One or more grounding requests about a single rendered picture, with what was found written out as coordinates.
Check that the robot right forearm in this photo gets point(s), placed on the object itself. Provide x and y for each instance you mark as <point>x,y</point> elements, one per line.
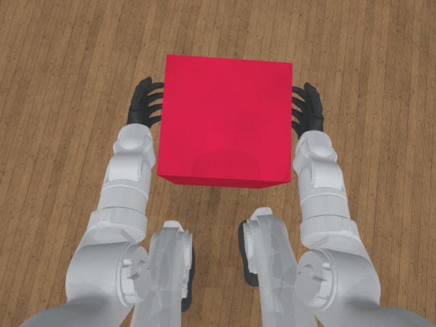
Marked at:
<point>326,221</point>

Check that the robot left forearm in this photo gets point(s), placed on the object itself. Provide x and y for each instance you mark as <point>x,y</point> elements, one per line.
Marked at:
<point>120,215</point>

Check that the left robot shin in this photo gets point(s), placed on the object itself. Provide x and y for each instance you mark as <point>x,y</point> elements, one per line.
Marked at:
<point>175,224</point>

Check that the left robot upper arm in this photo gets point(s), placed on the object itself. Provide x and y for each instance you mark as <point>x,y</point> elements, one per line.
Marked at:
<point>104,282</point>

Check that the right robot upper arm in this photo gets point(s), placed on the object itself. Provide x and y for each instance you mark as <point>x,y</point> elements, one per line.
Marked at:
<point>343,290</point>

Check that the carton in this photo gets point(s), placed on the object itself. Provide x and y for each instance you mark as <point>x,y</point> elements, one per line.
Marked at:
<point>226,122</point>

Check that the left robot thigh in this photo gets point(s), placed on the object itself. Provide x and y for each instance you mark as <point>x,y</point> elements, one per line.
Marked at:
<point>170,256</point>

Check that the robot right hand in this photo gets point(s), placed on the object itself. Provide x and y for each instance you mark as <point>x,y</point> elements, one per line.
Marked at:
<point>311,117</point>

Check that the robot left hand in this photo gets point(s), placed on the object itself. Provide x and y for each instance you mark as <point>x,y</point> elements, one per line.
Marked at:
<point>139,110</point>

